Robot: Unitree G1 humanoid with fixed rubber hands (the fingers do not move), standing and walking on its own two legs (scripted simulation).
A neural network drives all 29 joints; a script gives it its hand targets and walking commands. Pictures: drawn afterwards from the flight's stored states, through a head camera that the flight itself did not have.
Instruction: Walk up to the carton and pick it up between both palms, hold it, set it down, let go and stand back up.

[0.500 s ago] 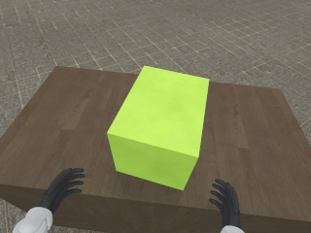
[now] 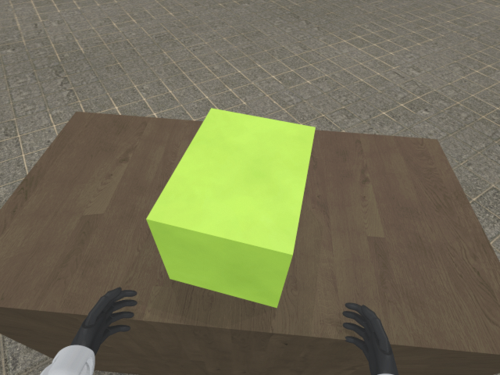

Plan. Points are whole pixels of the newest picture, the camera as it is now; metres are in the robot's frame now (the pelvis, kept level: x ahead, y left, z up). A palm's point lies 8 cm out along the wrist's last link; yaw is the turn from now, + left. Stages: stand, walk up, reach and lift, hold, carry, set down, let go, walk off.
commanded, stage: set down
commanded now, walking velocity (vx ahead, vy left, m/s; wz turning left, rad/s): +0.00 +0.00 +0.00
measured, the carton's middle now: (242, 203) +0.42 +0.03 -0.01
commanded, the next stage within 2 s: let go in 0.46 s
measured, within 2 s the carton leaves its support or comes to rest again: neither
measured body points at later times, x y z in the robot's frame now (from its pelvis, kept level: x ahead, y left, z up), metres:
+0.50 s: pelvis -0.03 +0.01 +0.00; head -0.06 +0.01 +0.45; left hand +0.18 +0.25 -0.05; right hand +0.17 -0.20 -0.05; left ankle -0.01 +0.12 -0.75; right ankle -0.03 -0.09 -0.75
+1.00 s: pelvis -0.03 +0.02 +0.00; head -0.04 +0.01 +0.45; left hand +0.18 +0.25 -0.05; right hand +0.17 -0.20 -0.05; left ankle +0.00 +0.12 -0.75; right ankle -0.03 -0.09 -0.75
